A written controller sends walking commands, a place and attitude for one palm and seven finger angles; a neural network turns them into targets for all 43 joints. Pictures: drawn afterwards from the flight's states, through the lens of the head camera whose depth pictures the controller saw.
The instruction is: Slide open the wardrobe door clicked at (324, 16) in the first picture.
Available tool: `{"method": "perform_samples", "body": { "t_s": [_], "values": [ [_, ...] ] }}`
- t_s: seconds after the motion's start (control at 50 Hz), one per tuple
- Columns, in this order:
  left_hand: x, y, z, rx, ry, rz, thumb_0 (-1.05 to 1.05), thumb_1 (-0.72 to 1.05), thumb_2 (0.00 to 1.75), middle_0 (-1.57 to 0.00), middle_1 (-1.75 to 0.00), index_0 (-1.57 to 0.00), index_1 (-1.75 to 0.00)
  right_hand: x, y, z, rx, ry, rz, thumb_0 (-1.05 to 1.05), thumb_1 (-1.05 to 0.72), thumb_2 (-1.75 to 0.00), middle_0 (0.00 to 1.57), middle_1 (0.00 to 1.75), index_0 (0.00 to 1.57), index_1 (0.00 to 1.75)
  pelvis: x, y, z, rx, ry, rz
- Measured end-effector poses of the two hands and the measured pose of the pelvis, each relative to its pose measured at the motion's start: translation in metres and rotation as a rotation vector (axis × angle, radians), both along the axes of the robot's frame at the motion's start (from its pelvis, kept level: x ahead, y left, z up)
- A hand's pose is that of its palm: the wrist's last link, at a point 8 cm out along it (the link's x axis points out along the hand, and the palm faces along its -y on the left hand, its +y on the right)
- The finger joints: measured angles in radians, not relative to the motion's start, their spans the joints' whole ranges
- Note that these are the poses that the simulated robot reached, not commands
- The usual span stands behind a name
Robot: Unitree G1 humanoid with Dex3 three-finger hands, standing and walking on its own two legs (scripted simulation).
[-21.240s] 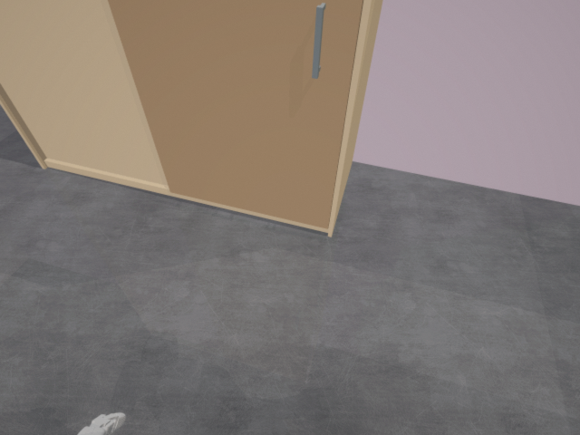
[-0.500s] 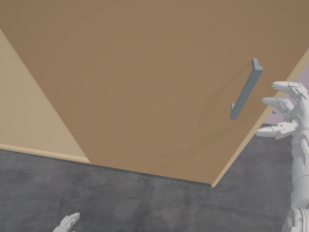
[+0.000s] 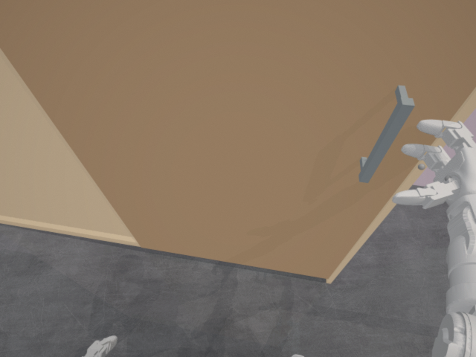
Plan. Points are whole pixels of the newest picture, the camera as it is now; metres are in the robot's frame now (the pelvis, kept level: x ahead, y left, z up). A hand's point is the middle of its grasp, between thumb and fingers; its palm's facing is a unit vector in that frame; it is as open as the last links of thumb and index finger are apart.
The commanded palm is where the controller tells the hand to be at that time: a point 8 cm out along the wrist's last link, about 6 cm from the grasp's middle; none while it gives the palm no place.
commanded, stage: feel for the door with the fingertips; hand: right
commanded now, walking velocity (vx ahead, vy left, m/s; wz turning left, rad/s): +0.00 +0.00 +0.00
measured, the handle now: (380, 138) +0.47 -0.19 +0.11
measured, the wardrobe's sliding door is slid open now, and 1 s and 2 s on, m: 0.00 0.00 0.00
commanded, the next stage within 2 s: slide the fingers in behind the handle in 0.76 s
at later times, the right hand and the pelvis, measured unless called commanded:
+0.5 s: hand (416, 165) +0.41 -0.23 +0.12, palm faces +0.10 +0.99 -0.01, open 14.0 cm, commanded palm +0.39 -0.26 +0.11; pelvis +0.00 +0.00 +0.00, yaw +0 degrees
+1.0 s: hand (406, 160) +0.43 -0.22 +0.11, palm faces +0.08 +1.00 +0.00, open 13.4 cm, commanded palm +0.41 -0.27 +0.11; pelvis -0.02 +0.01 +0.00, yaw +0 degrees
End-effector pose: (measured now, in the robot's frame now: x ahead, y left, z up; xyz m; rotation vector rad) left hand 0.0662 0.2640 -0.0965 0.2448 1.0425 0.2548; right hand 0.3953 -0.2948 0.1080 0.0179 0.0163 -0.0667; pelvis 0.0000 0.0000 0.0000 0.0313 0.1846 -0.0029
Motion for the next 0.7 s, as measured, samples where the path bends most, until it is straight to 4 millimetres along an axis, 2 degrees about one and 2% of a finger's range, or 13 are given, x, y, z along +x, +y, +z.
{"method": "perform_samples", "body": {
  "t_s": [0.24,0.36,0.48,0.58,0.7],
  "values": [
    [0.023,-0.011,0.003,-0.036,-0.064,-0.010,0.01,0.90,0.90,-0.20,-0.30,-0.21,-0.30,-0.004,0.028,-0.004,-0.001,-0.010,-0.010,-0.01,0.50,-0.30,0.30,1.20,0.30,1.21,0.006,0.000,0.002,-0.006,-0.021,0.005],
    [0.031,-0.011,0.004,-0.041,-0.090,-0.020,0.01,0.90,0.90,-0.20,-0.30,-0.21,-0.30,-0.004,0.025,0.003,-0.011,-0.025,-0.037,-0.01,0.50,-0.30,0.30,1.20,0.30,1.20,0.005,0.002,0.002,-0.008,-0.027,0.008],
    [0.028,-0.006,0.004,-0.038,-0.083,-0.020,0.01,0.90,0.90,-0.20,-0.30,-0.21,-0.30,-0.009,0.016,0.010,-0.024,-0.030,-0.041,-0.01,0.50,-0.30,0.30,1.20,0.30,1.20,0.004,0.004,0.003,-0.007,-0.031,0.003],
    [0.022,-0.002,0.001,-0.029,-0.057,-0.027,0.01,0.90,0.90,-0.20,-0.30,-0.21,-0.30,-0.010,0.022,0.010,-0.013,-0.022,-0.014,-0.01,0.50,-0.30,0.30,1.20,0.30,1.20,0.000,0.004,0.002,-0.006,-0.034,-0.007],
    [0.010,0.001,0.000,-0.014,-0.034,-0.019,0.01,0.90,0.90,-0.20,-0.30,-0.21,-0.30,-0.001,0.029,0.003,-0.005,0.001,-0.019,-0.01,0.50,-0.30,0.30,1.20,0.30,1.20,-0.007,0.006,0.000,-0.006,-0.026,-0.008]
  ]
}}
